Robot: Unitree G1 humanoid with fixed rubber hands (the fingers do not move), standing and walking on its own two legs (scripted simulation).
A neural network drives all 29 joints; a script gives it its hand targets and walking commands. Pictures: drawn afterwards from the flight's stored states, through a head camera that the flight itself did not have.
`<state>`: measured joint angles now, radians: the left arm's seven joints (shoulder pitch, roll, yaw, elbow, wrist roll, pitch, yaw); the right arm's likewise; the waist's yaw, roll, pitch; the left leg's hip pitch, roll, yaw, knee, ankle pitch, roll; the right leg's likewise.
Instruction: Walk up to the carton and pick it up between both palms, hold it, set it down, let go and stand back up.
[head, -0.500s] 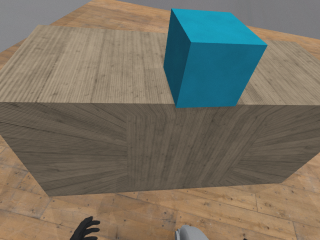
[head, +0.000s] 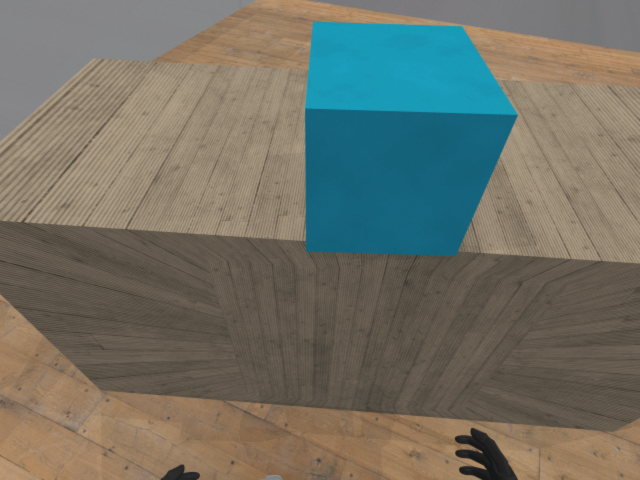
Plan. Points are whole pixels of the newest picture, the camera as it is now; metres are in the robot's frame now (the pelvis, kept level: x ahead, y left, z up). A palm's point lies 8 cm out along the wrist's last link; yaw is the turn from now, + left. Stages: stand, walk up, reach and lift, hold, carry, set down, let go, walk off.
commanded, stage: walk up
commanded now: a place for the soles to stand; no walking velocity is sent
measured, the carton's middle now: (384, 138) +0.60 -0.05 +0.13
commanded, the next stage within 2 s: none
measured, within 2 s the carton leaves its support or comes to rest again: neither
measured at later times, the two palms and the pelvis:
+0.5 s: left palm out of the picture +0.14 +0.11 -0.08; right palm out of the picture +0.18 -0.34 -0.11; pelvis +0.03 -0.10 +0.00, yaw +1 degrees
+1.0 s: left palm out of the picture +0.15 +0.20 -0.10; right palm (519, 468) +0.19 -0.22 -0.08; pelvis +0.03 -0.03 +0.01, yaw -1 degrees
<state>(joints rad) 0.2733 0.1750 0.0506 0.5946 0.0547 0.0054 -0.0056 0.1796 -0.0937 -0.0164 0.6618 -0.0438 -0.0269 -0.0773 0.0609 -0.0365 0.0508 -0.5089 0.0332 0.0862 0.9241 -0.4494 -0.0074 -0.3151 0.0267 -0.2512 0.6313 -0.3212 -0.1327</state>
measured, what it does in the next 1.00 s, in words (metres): steps on the spot: left foot, then right foot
